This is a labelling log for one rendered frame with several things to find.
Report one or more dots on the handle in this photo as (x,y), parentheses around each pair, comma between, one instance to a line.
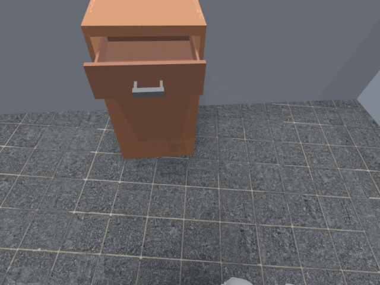
(148,92)

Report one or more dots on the drawer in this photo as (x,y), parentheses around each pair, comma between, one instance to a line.
(146,59)

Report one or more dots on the cabinet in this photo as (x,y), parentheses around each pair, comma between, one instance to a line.
(148,127)

